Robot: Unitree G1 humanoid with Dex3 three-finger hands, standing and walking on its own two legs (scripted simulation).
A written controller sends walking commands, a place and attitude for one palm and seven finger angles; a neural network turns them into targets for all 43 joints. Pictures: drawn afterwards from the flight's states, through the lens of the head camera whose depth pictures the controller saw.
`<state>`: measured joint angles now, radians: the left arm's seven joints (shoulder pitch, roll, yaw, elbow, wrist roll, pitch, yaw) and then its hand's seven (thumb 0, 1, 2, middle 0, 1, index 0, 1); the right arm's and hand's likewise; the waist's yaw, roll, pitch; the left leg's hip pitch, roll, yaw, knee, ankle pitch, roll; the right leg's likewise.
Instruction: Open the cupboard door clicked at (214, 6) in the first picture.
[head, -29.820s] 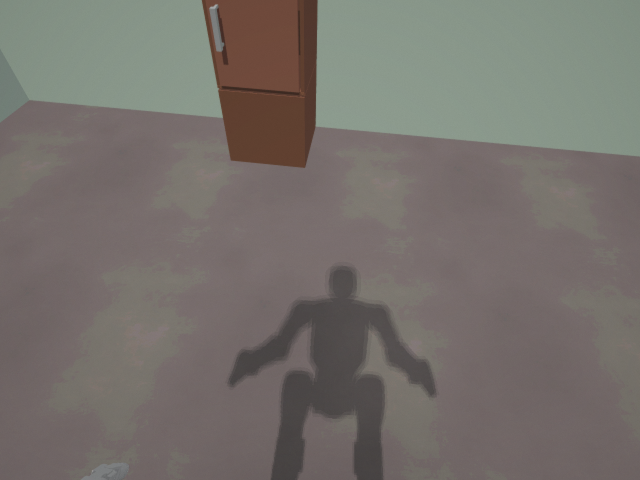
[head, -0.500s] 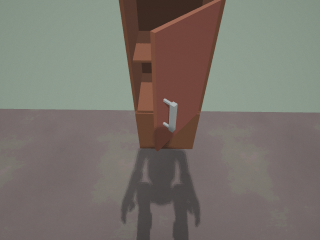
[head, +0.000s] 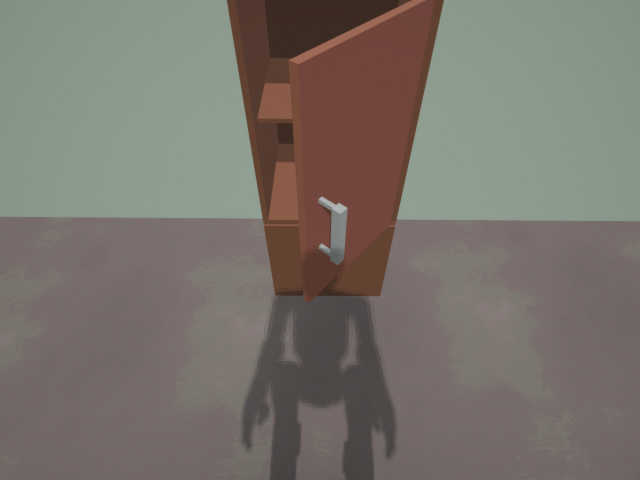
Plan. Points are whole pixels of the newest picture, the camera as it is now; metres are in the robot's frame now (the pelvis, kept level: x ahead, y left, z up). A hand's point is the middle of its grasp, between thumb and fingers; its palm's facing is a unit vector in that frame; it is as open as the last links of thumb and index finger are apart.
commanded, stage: look to check the result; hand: left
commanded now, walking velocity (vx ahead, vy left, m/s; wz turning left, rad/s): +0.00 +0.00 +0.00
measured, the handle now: (330, 231) +0.58 +0.01 -0.10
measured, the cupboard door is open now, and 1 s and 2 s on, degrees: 49 49 49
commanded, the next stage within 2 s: walk to a spot facing it in 0.30 s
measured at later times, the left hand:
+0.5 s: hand out of the picture -0.01 +0.14 -0.17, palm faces +0.05 -0.98 -0.18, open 7.4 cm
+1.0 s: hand out of the picture +0.12 +0.15 -0.16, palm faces -0.17 -0.93 -0.32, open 7.4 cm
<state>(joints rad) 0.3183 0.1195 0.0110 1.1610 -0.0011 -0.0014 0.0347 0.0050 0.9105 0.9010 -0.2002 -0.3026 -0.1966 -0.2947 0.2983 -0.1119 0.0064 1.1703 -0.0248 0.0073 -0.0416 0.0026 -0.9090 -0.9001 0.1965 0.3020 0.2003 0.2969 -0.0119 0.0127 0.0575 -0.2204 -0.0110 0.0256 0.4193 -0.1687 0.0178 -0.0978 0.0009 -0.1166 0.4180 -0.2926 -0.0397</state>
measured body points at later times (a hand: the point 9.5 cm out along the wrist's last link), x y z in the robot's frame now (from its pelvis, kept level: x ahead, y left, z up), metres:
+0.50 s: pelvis +0.02 -0.02 +0.00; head +0.03 -0.03 +0.45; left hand -0.01 +0.19 -0.16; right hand +0.00 -0.23 -0.17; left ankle +0.04 +0.11 -0.74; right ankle -0.04 -0.09 -0.74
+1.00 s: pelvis +0.00 -0.05 -0.02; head +0.04 -0.10 +0.43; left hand +0.13 +0.20 -0.14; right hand -0.01 -0.31 -0.19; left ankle +0.02 +0.10 -0.70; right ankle -0.03 -0.12 -0.74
